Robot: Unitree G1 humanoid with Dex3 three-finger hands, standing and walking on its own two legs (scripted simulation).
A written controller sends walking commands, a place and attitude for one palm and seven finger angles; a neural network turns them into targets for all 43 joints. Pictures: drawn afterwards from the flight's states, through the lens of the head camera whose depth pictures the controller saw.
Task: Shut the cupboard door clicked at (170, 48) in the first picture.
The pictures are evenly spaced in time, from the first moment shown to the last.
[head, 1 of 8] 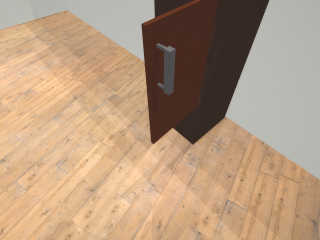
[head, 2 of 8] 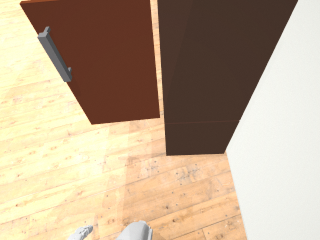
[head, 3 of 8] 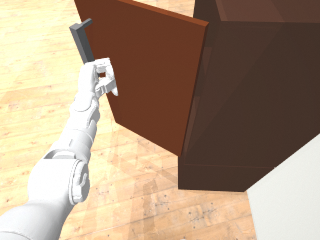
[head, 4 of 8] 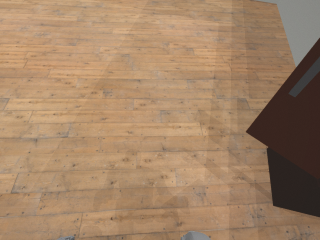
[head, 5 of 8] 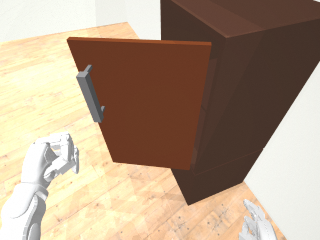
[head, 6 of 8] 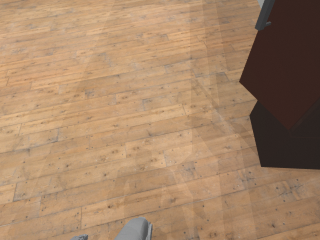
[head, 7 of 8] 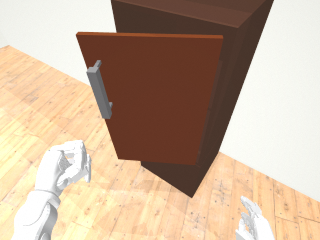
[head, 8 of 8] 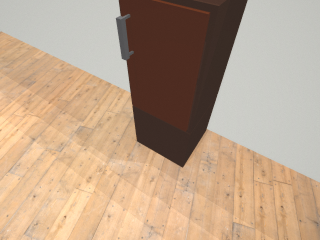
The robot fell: no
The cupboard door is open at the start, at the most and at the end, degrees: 94 94 0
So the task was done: yes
